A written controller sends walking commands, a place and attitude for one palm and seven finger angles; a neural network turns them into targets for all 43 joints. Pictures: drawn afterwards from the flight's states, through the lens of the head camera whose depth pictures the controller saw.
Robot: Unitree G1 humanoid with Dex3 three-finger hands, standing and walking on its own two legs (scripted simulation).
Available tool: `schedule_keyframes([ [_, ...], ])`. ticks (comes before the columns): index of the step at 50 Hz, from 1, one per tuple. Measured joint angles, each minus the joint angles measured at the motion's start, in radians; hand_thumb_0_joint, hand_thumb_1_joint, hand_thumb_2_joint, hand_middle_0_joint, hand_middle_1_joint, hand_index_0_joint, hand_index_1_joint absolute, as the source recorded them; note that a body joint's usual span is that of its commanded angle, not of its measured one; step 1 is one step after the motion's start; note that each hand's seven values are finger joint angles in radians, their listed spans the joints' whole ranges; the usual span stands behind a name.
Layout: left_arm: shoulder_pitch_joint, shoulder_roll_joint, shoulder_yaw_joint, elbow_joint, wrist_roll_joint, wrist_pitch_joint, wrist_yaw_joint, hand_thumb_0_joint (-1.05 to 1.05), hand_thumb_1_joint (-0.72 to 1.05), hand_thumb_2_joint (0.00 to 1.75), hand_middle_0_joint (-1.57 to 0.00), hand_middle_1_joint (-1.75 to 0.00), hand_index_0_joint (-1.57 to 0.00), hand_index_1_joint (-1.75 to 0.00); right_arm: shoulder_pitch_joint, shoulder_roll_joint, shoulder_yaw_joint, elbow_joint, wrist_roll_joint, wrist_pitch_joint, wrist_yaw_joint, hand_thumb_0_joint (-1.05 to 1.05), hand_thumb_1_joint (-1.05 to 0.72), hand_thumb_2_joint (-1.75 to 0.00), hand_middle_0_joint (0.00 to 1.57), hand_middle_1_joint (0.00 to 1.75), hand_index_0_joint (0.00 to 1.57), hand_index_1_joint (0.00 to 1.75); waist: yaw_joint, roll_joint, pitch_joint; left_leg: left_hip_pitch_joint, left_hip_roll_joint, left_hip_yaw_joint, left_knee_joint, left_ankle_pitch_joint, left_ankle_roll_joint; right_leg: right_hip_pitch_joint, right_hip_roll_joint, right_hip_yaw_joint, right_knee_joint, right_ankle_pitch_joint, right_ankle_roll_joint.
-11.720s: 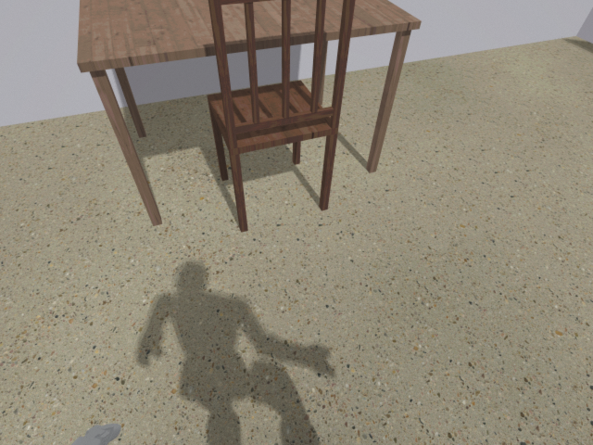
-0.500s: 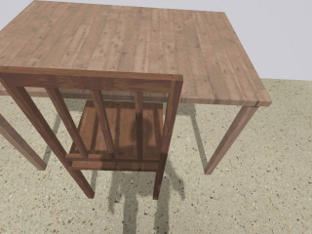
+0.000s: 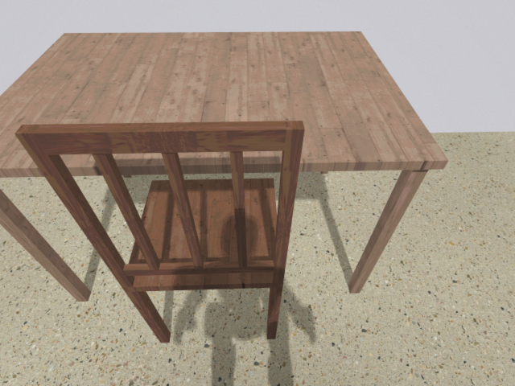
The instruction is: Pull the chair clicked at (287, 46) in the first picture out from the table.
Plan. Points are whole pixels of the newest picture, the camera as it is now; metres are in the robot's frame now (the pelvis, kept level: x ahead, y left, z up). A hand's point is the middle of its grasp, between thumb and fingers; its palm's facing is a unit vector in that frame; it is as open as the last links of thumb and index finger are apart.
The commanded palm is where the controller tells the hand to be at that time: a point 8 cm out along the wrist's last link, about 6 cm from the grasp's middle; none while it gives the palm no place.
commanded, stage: come to a stop and stand still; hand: left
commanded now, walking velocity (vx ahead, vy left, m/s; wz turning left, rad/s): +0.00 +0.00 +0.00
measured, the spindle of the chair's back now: (187, 219) +0.43 +0.17 -0.03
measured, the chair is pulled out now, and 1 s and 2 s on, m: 0.00 0.00 0.00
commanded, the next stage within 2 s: look again from close up in 0.86 s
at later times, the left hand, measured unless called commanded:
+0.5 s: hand out of the picture -0.02 +0.22 -0.17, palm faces +0.01 -0.98 -0.17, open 7.4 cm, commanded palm none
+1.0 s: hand out of the picture +0.00 +0.22 -0.17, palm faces +0.02 -0.99 -0.16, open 7.4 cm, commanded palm none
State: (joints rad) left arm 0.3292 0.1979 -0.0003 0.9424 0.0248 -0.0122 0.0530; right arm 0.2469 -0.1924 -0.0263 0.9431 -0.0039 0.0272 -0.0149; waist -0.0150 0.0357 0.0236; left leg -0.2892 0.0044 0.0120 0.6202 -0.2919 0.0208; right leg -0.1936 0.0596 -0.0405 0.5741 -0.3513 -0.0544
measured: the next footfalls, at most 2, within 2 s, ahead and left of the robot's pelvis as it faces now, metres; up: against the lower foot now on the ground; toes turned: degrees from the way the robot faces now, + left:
none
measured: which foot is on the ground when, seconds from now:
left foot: down 0.00-1.00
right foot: down 0.00-1.00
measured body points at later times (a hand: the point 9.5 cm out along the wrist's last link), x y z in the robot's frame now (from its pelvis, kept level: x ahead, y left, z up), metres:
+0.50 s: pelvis +0.00 +0.05 +0.01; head +0.01 +0.07 +0.46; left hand -0.01 +0.27 -0.15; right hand +0.02 -0.18 -0.14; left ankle +0.02 +0.10 -0.73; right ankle -0.03 -0.09 -0.73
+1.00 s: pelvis +0.01 +0.05 +0.01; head +0.02 +0.07 +0.46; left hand +0.00 +0.27 -0.16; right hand +0.04 -0.18 -0.13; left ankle +0.02 +0.10 -0.73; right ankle -0.03 -0.09 -0.73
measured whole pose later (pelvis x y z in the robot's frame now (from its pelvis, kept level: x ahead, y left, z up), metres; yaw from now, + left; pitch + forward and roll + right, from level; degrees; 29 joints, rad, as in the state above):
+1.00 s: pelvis +0.01 +0.05 +0.01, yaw +0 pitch -1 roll +0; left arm 0.31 0.17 -0.02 1.09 0.01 0.00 0.04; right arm 0.24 -0.16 0.02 1.10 0.00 -0.03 -0.03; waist 0.02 -0.04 0.02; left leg -0.19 -0.09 0.05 0.42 -0.22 0.10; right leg -0.12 -0.04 -0.01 0.42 -0.29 0.04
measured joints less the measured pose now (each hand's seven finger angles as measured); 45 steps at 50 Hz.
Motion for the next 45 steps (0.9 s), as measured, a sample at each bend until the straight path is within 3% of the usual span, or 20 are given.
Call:
schedule_keyframes([
  [4, -0.035, 0.001, -0.003, -0.009, -0.007, 0.019, -0.009, 0.01, 0.9, 0.9, -0.2, -0.29, -0.2, -0.3, 0.036, 0.015, 0.018, 0.022, -0.011, -0.003, 0.007, 0.0, -0.91, -0.89, 0.2, 0.3, 0.2, 0.3, 0.007, -0.033, -0.012, 0.005, -0.028, 0.019, -0.02, 0.009, 0.026, -0.006, -0.031, 0.014, 0.002, 0.006, 0.028],
  [16, -0.038, -0.004, -0.009, 0.023, -0.008, 0.022, -0.026, 0.0, 0.9, 0.9, -0.2, -0.29, -0.2, -0.3, 0.069, 0.041, 0.039, 0.074, -0.008, -0.023, 0.007, 0.0, -0.91, -0.89, 0.2, 0.3, 0.2, 0.3, 0.015, -0.066, -0.001, 0.0, -0.069, 0.041, -0.136, 0.084, 0.068, -0.029, -0.072, 0.034, -0.076, 0.067, 0.06],
  [32, 0.023, -0.026, -0.022, 0.136, -0.009, 0.013, -0.019, 0.0, 0.9, 0.9, -0.2, -0.29, -0.2, -0.3, 0.004, 0.028, 0.036, 0.123, 0.005, -0.05, -0.008, 0.0, -0.92, -0.89, 0.2, 0.3, 0.2, 0.3, 0.038, -0.071, -0.013, 0.06, -0.088, 0.041, -0.183, 0.079, 0.082, 0.036, -0.09, 0.037, -0.134, 0.068, 0.087],
  [45, -0.006, -0.034, -0.024, 0.15, -0.009, 0.008, -0.017, 0.0, 0.9, 0.9, -0.2, -0.29, -0.2, -0.3, -0.015, 0.03, 0.04, 0.147, 0.008, -0.055, -0.013, 0.0, -0.93, -0.89, 0.2, 0.3, 0.2, 0.3, 0.039, -0.076, -0.011, 0.092, -0.095, 0.04, -0.202, 0.076, 0.084, 0.067, -0.096, 0.037, -0.148, 0.062, 0.091],
])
